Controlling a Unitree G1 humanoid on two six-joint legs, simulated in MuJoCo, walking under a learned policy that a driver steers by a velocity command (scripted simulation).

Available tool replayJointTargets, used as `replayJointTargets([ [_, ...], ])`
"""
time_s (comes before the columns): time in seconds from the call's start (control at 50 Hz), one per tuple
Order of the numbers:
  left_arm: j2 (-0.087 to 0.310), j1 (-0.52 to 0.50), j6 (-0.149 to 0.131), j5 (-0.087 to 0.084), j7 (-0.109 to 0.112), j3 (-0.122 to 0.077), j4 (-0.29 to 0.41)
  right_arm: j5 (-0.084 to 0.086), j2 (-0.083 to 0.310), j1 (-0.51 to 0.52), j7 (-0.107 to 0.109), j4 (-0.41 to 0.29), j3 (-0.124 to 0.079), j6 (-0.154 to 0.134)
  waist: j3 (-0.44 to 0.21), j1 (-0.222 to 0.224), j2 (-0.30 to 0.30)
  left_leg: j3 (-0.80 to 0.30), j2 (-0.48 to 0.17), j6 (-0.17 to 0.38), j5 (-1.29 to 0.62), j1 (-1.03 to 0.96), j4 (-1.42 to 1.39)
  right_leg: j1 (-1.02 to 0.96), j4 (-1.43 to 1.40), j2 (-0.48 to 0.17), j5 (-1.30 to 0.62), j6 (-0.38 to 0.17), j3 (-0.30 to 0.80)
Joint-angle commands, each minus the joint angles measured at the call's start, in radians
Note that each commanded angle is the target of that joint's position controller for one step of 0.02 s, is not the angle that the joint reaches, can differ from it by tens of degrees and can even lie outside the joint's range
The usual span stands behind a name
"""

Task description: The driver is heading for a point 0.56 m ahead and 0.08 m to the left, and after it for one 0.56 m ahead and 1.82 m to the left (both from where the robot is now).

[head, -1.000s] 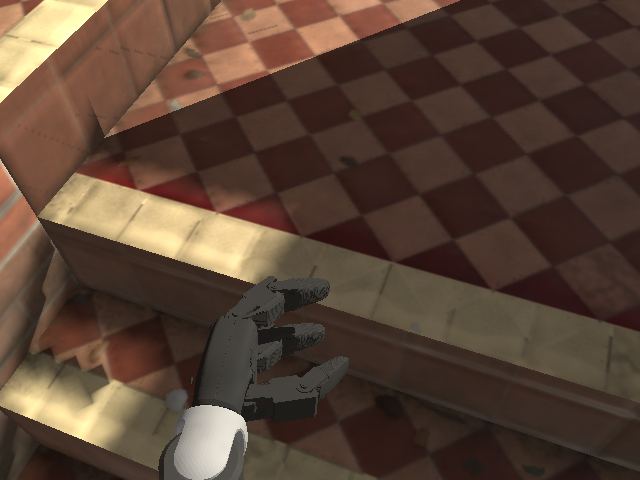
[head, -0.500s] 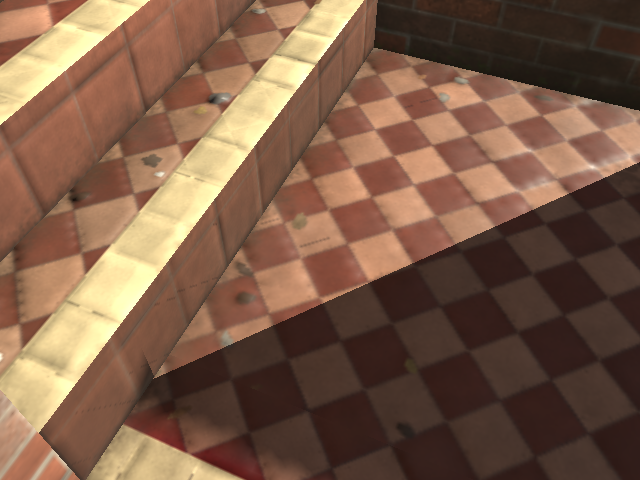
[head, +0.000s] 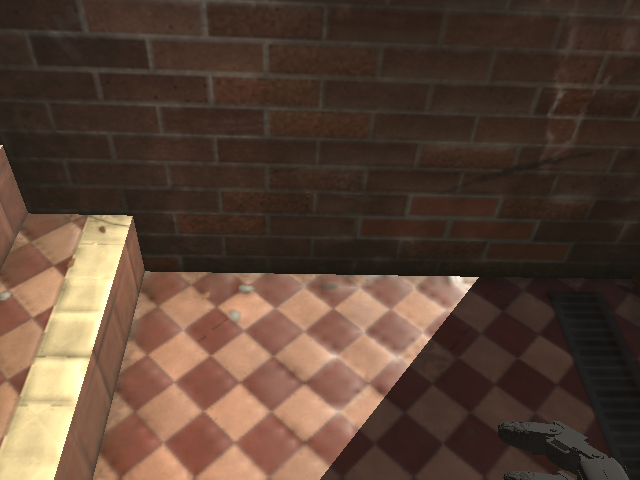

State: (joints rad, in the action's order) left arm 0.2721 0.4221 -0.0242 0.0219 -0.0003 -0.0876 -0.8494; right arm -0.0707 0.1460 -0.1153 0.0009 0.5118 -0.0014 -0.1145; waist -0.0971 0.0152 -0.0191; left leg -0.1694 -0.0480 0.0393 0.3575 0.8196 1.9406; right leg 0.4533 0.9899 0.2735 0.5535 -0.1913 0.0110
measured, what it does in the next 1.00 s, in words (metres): climbs, turning left: left foot, then right foot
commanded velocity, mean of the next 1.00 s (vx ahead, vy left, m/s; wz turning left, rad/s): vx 1.00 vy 0.00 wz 0.36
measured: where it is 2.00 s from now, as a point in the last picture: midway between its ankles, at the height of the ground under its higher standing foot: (285, 414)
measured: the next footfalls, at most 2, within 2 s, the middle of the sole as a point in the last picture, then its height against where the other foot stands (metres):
left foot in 0.26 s outside the picture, level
right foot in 0.62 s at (356, 389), level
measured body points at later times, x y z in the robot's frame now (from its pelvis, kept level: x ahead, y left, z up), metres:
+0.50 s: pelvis +0.46 +0.07 +0.07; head +0.47 +0.08 +0.52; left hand +0.74 +0.27 +0.04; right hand +0.37 -0.22 -0.04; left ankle +0.36 +0.17 -0.67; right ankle +0.57 -0.09 -0.62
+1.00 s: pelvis +0.78 +0.08 +0.05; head +0.79 +0.11 +0.50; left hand +0.82 +0.40 -0.05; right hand +1.05 -0.10 +0.01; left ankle +0.83 +0.17 -0.67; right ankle +0.75 -0.07 -0.64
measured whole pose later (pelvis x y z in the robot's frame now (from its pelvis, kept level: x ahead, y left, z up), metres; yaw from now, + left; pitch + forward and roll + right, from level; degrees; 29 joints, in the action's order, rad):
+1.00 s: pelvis +0.78 +0.08 +0.05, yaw +21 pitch +0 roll -2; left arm 0.34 0.23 0.01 0.06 0.05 -0.03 -0.62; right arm -0.03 0.31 -0.19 0.01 0.48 -0.02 -0.06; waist 0.04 -0.02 0.00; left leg 0.01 0.03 0.09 0.19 0.44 0.68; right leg 0.24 0.86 -0.11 0.38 0.05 -0.19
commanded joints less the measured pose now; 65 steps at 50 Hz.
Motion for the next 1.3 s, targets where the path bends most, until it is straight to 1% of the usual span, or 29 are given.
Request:
replayJointTargets([
  [0.02,0.086,-0.187,-0.076,0.010,-0.003,-0.006,0.105,0.006,0.138,0.053,0.013,-0.104,0.001,0.026,0.223,-0.074,0.160,0.093,-0.052,-0.020,0.117,0.112,-0.402,0.156,-0.698,-0.188,-0.153,-0.103,0.444],
  [0.06,0.137,-0.127,-0.109,-0.013,0.007,-0.015,0.109,0.023,0.204,0.182,0.005,-0.157,-0.008,0.032,0.219,0.000,0.086,0.125,-0.100,-0.053,-0.030,-0.088,-0.802,0.116,-0.831,-0.219,-0.378,-0.106,0.422],
  [0.1,0.169,-0.126,-0.118,-0.019,0.009,-0.027,0.116,0.029,0.140,0.156,-0.023,-0.114,0.012,0.032,0.094,0.008,0.076,0.164,-0.068,-0.024,-0.358,-0.383,-1.083,0.054,-0.871,-0.218,-0.542,-0.066,0.339],
  [0.18,0.219,-0.001,-0.088,-0.014,-0.003,-0.042,0.085,0.047,0.179,0.113,-0.021,-0.017,-0.005,0.030,0.005,0.051,-0.078,0.268,0.060,0.004,-0.385,-0.421,-1.373,-0.434,-0.686,-0.251,-1.102,-0.022,0.278],
  [0.24,0.217,-0.072,-0.074,0.028,0.002,-0.041,0.120,0.057,0.301,-0.198,0.028,0.097,-0.075,0.015,-0.157,-0.130,-0.114,0.245,0.052,0.054,-0.314,-0.785,-1.455,-0.467,-0.168,-0.281,-1.352,0.061,0.245],
  [0.26,0.112,-0.124,-0.075,0.038,0.010,-0.018,0.169,0.035,0.319,-0.374,0.039,0.145,-0.083,0.009,-0.243,-0.205,0.010,0.069,-0.092,0.106,-0.238,-1.102,-1.331,-0.144,0.207,-0.227,-0.775,0.082,0.222],
  [0.28,0.005,0.016,-0.081,-0.014,0.001,0.020,0.218,0.014,0.381,-0.347,0.026,0.163,-0.091,0.011,-0.321,-0.067,0.416,-0.442,-0.317,0.242,-0.335,-1.340,-1.424,0.217,0.528,-0.082,-0.079,0.148,0.155],
  [0.3,0.083,-0.018,-0.085,0.012,0.005,0.025,0.220,0.037,0.342,-0.265,0.009,0.151,-0.103,0.016,-0.287,-0.076,0.250,-0.617,-0.298,0.317,0.019,-1.257,-1.587,0.367,0.570,-0.151,-0.153,0.123,0.150],
  [0.36,0.137,-0.326,-0.077,0.053,-0.014,0.034,0.301,0.049,0.277,-0.224,0.019,0.222,-0.083,-0.016,0.050,-0.062,-0.053,-0.393,-0.209,0.264,0.048,-0.842,-1.713,0.370,0.353,-0.306,-0.271,0.170,0.128],
  [0.44,0.114,-0.395,-0.066,0.062,-0.047,0.060,0.381,0.059,0.296,-0.219,0.007,0.285,-0.088,-0.027,0.189,0.022,0.043,-0.234,-0.115,0.222,-0.209,-0.586,-1.839,0.255,-0.027,-0.364,-0.314,0.222,0.086],
  [0.5,0.070,-0.434,-0.079,0.022,-0.056,0.084,0.365,0.094,0.343,-0.204,-0.022,0.288,-0.110,-0.030,0.177,0.011,0.083,-0.069,-0.013,0.150,-0.614,-0.424,-1.869,-0.119,-0.373,-0.265,-0.574,0.222,-0.002],
  [0.6,0.153,-0.294,-0.107,0.042,0.026,0.044,0.284,0.113,0.357,-0.226,-0.029,0.305,-0.125,-0.048,-0.009,0.066,0.118,-0.042,0.050,0.049,-1.112,-0.567,-1.430,-0.407,-0.568,-0.207,-0.681,0.166,-0.032],
  [0.62,0.151,-0.133,-0.098,0.075,0.030,0.047,0.245,0.111,0.305,-0.299,-0.023,0.319,-0.094,-0.029,-0.084,0.118,0.119,-0.060,0.060,0.041,-0.870,-0.447,-1.178,-0.613,-0.479,-0.309,-0.667,0.128,0.019],
  [0.64,0.215,-0.003,-0.093,0.087,0.035,0.034,0.216,0.094,0.195,-0.324,-0.009,0.276,-0.066,-0.021,-0.195,0.124,-0.066,0.017,0.133,0.035,-0.143,-0.296,-0.882,-0.765,-0.429,-0.576,-0.796,0.096,0.252],
  [0.66,0.258,-0.021,-0.071,0.075,0.030,0.011,0.217,0.129,0.207,-0.428,0.013,0.236,-0.054,-0.003,-0.431,0.067,-0.294,0.075,0.157,0.040,0.206,-0.154,-0.585,-0.910,-0.462,-0.768,-0.798,-0.056,0.568],
  [0.7,0.091,-0.137,-0.060,0.047,0.027,0.044,0.245,0.069,0.254,-0.283,0.020,0.234,-0.051,0.023,-0.226,0.057,-0.061,0.076,0.036,0.061,-0.005,-0.115,-0.637,-0.648,-0.593,-0.642,-0.516,0.002,0.403],
  [0.72,0.073,-0.209,-0.083,0.037,0.035,0.049,0.250,0.069,0.205,-0.227,0.027,0.204,-0.030,0.028,-0.098,0.015,-0.065,0.091,0.013,0.021,-0.042,-0.151,-0.635,-0.502,-0.602,-0.659,-0.959,0.012,0.336],
  [0.74,0.067,-0.229,-0.090,0.027,0.041,0.057,0.266,0.063,0.204,-0.179,0.037,0.159,-0.029,0.043,-0.056,-0.003,-0.052,0.100,0.025,-0.022,0.014,-0.202,-0.571,-0.407,-0.586,-0.660,-1.404,-0.013,0.258],
  [0.84,0.114,-0.339,-0.070,-0.009,0.066,0.052,0.283,0.035,0.156,-0.162,0.039,0.030,-0.016,0.105,-0.009,-0.131,-0.134,0.092,-0.014,-0.039,-0.087,-0.396,-0.929,-0.174,-0.683,-0.550,-1.070,0.097,-0.069],
  [0.9,0.165,-0.357,-0.041,0.025,0.046,0.041,0.290,0.045,0.193,-0.142,0.002,0.025,-0.028,0.097,-0.038,-0.135,-0.169,0.226,0.071,-0.005,-0.218,-0.564,-1.152,-0.236,-0.575,-0.490,-1.204,0.128,-0.186],
  [0.94,0.158,-0.426,0.000,0.012,0.047,0.045,0.339,0.056,0.189,-0.186,0.011,0.033,-0.030,0.100,-0.041,-0.178,-0.122,0.266,0.106,0.054,-0.303,-0.633,-1.265,-0.250,-0.353,-0.471,-1.235,0.168,-0.230],
  [0.96,0.151,-0.391,0.014,0.024,0.054,0.050,0.347,0.039,0.182,-0.216,0.010,0.021,-0.024,0.097,-0.046,-0.193,-0.067,0.242,0.113,0.084,-0.298,-0.691,-1.353,-0.203,-0.151,-0.464,-1.060,0.190,-0.240],
  [1.0,0.049,-0.418,0.048,0.073,0.042,0.065,0.426,0.038,0.288,-0.159,0.019,-0.004,-0.051,0.059,0.113,-0.072,0.469,-0.077,-0.024,0.172,-1.330,-0.728,-1.385,0.257,0.399,-0.235,-0.010,0.259,-0.249],
  [1.02,0.055,-0.311,0.047,0.098,0.038,0.074,0.438,0.057,0.326,-0.123,0.048,-0.092,-0.048,0.054,-0.092,-0.039,0.470,-0.308,-0.175,0.266,-1.387,-0.712,-1.514,0.175,0.549,-0.235,-0.039,0.272,-0.012],
  [1.04,0.074,-0.273,0.051,0.086,0.032,0.078,0.426,0.053,0.305,0.006,0.062,-0.138,-0.038,0.064,-0.115,0.020,0.343,-0.321,-0.170,0.282,-0.987,-0.601,-1.572,0.112,0.555,-0.276,-0.092,0.287,0.051],
  [1.1,0.135,-0.304,0.040,0.067,0.044,0.075,0.376,0.052,0.253,-0.004,0.055,-0.139,-0.024,0.068,0.020,0.014,0.144,-0.174,-0.044,0.177,-0.953,-0.470,-1.587,0.029,0.165,-0.287,-0.089,0.250,-0.031],
  [1.2,0.042,-0.481,0.021,0.000,0.057,0.121,0.421,0.048,0.249,-0.063,0.048,-0.070,-0.051,0.079,-0.090,-0.085,0.145,-0.225,-0.028,0.116,-0.981,-0.716,-1.550,-0.084,-0.321,-0.194,-0.164,0.219,-0.027],
  [1.26,0.051,-0.427,-0.011,-0.036,0.052,0.103,0.388,0.095,0.223,-0.080,0.026,-0.030,-0.057,0.062,-0.121,-0.078,0.164,-0.339,-0.012,0.092,-0.658,-0.687,-1.606,-0.217,-0.506,-0.208,-0.316,0.202,0.030],
  [1.3,0.076,-0.427,-0.025,-0.009,0.058,0.084,0.379,0.126,0.211,0.008,0.007,-0.067,-0.059,0.056,-0.084,-0.048,0.052,-0.318,0.037,0.054,-0.355,-0.467,-1.584,-0.439,-0.593,-0.301,-0.491,0.188,0.063],
])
